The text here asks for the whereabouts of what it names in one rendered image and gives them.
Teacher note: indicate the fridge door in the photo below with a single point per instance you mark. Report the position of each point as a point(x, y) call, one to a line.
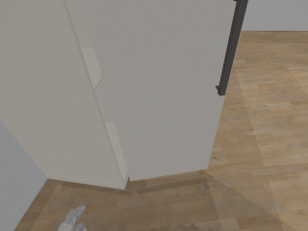
point(160, 61)

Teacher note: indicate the left robot hand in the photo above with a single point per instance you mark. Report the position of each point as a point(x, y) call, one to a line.
point(71, 219)

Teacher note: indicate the handle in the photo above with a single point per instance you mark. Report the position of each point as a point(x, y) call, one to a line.
point(237, 23)

